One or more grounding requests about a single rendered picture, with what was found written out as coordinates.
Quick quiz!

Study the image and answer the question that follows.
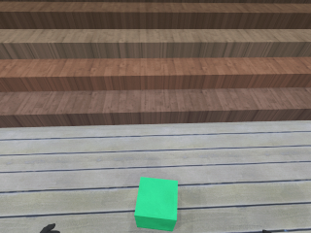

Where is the left robot hand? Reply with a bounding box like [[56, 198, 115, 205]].
[[40, 223, 60, 233]]

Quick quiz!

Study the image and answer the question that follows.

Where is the carton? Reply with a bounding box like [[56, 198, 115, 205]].
[[134, 177, 178, 232]]

